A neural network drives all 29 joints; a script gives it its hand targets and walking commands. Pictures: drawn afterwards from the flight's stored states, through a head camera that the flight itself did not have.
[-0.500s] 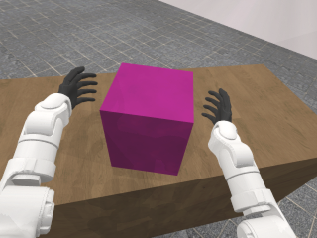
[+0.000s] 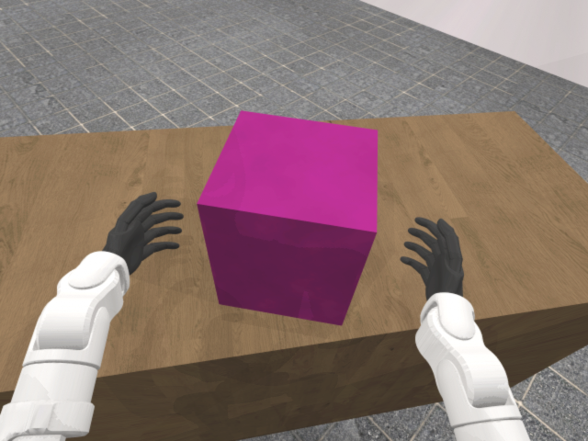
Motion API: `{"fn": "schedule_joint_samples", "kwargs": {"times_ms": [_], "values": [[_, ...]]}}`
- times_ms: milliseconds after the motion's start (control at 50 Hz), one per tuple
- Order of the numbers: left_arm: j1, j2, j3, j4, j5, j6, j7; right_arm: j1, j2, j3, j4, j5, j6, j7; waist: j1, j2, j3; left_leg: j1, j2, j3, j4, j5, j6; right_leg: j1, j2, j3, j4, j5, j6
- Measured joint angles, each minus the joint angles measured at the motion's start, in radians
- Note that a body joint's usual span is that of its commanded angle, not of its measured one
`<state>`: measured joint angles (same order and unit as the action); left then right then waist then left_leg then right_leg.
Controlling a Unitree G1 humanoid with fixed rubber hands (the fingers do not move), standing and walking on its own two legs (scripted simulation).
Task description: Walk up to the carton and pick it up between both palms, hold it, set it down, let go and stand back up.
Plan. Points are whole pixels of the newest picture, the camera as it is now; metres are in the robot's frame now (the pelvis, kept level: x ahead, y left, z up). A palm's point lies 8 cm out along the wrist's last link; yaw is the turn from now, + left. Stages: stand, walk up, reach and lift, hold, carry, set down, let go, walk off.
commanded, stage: set down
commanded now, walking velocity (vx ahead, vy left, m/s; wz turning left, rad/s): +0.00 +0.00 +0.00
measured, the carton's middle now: (293, 222) +0.44 -0.03 +0.04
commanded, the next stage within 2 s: none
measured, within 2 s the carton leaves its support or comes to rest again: neither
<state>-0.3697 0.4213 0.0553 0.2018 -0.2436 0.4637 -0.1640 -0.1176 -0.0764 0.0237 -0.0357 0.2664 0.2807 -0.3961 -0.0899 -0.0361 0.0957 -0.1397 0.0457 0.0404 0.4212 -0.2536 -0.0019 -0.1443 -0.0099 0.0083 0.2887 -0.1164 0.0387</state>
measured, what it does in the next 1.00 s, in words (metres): stands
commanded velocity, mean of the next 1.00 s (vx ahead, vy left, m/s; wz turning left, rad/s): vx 0.00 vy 0.00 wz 0.00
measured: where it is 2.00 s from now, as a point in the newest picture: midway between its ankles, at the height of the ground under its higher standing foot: outside the picture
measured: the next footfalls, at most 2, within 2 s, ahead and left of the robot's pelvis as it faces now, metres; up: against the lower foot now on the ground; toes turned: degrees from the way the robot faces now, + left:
none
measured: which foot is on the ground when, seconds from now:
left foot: down 0.00-1.00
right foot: down 0.00-1.00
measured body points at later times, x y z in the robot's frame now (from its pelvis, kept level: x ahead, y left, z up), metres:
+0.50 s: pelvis -0.01 +0.00 -0.01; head -0.02 +0.02 +0.44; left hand +0.29 +0.25 +0.06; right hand +0.23 -0.18 +0.04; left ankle -0.02 +0.11 -0.75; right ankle +0.03 -0.15 -0.75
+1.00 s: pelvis +0.01 -0.01 -0.01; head +0.03 +0.01 +0.44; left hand +0.23 +0.27 +0.01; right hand +0.22 -0.17 +0.00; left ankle -0.02 +0.11 -0.75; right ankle +0.02 -0.15 -0.75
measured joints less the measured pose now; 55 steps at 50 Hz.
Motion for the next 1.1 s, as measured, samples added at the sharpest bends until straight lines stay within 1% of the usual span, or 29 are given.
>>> {"fn": "schedule_joint_samples", "kwargs": {"times_ms": [100, 180, 320, 400, 480, 560, 740, 820, 900, 1000, 1100], "values": [[0.063, 0.019, -0.013, -0.023, -0.002, -0.022, -0.008, 0.078, 0.018, 0.022, 0.004, -0.021, 0.005, -0.003, 0.019, -0.008, 0.002, 0.024, -0.003, -0.011, 0.0, 0.002, -0.002, 0.025, -0.002, -0.011, 0.007, -0.007, -0.003], [0.082, 0.039, -0.025, 0.008, -0.028, -0.046, -0.008, 0.109, 0.029, 0.017, 0.017, -0.038, 0.024, -0.01, 0.029, 0.0, -0.003, 0.026, -0.009, -0.022, 0.014, -0.002, 0.001, 0.03, -0.009, -0.02, 0.024, -0.015, -0.001], [0.171, 0.044, -0.032, 0.005, -0.046, -0.111, -0.016, 0.188, 0.039, 0.014, -0.009, -0.071, -0.017, -0.016, 0.053, 0.026, -0.012, 0.042, -0.014, -0.017, 0.03, -0.01, 0.008, 0.047, -0.014, -0.015, 0.035, -0.019, 0.005], [0.209, 0.047, -0.056, 0.017, -0.061, -0.139, -0.022, 0.227, 0.042, 0.011, 0.002, -0.088, -0.009, -0.013, 0.063, 0.03, -0.007, 0.055, -0.016, -0.019, 0.046, -0.019, 0.011, 0.061, -0.016, -0.017, 0.052, -0.029, 0.005], [0.237, 0.059, -0.081, 0.017, -0.088, -0.168, -0.01, 0.259, 0.043, 0.002, -0.01, -0.092, 0.02, -0.003, 0.079, 0.023, -0.005, 0.056, -0.015, -0.015, 0.062, -0.028, 0.011, 0.054, -0.015, -0.013, 0.082, -0.044, -0.001], [0.27, 0.067, -0.088, 0.0, -0.106, -0.201, -0.001, 0.292, 0.042, 0.006, -0.045, -0.09, 0.026, 0.005, 0.095, 0.013, -0.003, 0.056, -0.009, -0.012, 0.074, -0.036, 0.007, 0.049, -0.009, -0.01, 0.101, -0.055, -0.007], [0.376, 0.079, -0.069, -0.066, -0.087, -0.217, -0.008, 0.375, 0.061, 0.048, -0.075, -0.089, 0.022, 0.0, 0.129, -0.009, 0.004, 0.059, 0.006, -0.021, 0.066, -0.041, -0.011, 0.051, 0.005, -0.019, 0.099, -0.066, -0.013], [0.422, 0.093, -0.059, -0.102, -0.084, -0.244, -0.01, 0.408, 0.074, 0.054, -0.078, -0.095, -0.007, -0.006, 0.145, -0.009, 0.007, 0.046, 0.01, -0.029, 0.067, -0.044, -0.017, 0.04, 0.008, -0.027, 0.102, -0.073, -0.017], [0.473, 0.104, -0.044, -0.123, -0.081, -0.285, -0.016, 0.437, 0.083, 0.063, -0.059, -0.099, -0.061, -0.008, 0.152, -0.001, 0.016, 0.041, 0.012, -0.034, 0.066, -0.048, -0.021, 0.038, 0.01, -0.032, 0.101, -0.079, -0.019], [0.534, 0.101, -0.044, -0.12, -0.084, -0.331, -0.024, 0.476, 0.087, 0.073, -0.018, -0.103, -0.141, 0.0, 0.15, 0.02, 0.027, 0.038, 0.013, -0.038, 0.073, -0.059, -0.02, 0.04, 0.011, -0.035, 0.099, -0.086, -0.017], [0.598, 0.073, -0.05, -0.129, -0.069, -0.386, -0.025, 0.52, 0.095, 0.072, 0.024, -0.104, -0.243, 0.024, 0.146, 0.036, 0.038, 0.04, 0.013, -0.034, 0.081, -0.07, -0.017, 0.042, 0.011, -0.03, 0.102, -0.093, -0.012]]}}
